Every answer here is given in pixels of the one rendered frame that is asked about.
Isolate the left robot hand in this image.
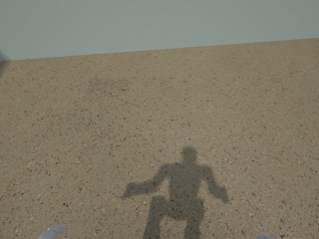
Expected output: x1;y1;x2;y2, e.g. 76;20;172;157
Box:
38;224;67;239

